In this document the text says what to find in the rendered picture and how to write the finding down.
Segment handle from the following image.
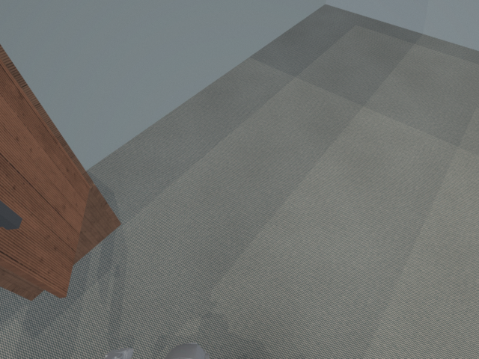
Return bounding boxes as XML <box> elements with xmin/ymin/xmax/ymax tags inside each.
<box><xmin>0</xmin><ymin>201</ymin><xmax>22</xmax><ymax>230</ymax></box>

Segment cupboard door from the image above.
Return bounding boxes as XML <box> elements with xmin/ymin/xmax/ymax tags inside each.
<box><xmin>0</xmin><ymin>59</ymin><xmax>90</xmax><ymax>298</ymax></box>

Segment robot left thigh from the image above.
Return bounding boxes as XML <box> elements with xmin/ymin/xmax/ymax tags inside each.
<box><xmin>165</xmin><ymin>343</ymin><xmax>210</xmax><ymax>359</ymax></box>

